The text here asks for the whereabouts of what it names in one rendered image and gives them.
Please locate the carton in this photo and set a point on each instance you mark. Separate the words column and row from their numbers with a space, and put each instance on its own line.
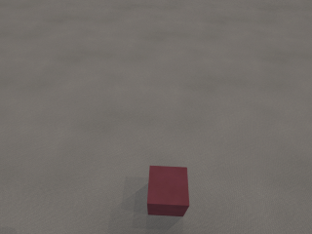
column 168, row 192

